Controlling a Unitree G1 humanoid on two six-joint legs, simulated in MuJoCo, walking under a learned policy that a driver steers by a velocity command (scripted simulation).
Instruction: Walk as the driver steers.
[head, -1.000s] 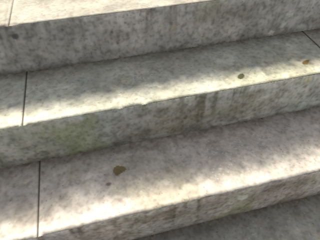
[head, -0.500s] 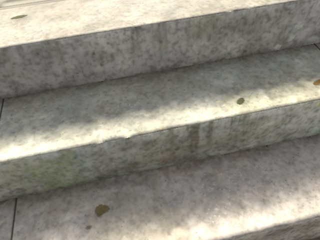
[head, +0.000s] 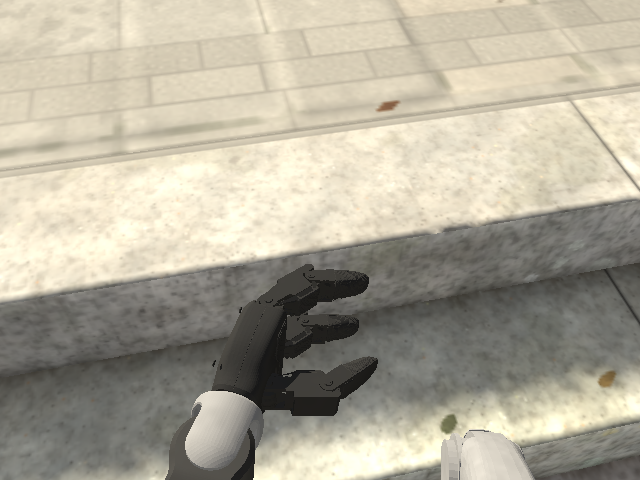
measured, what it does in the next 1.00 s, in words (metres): climbs, turning left: right foot 0.18 m higher, then left foot 0.19 m higher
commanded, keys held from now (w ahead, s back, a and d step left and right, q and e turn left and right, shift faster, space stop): w+q+shift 0.88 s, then w+shift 0.12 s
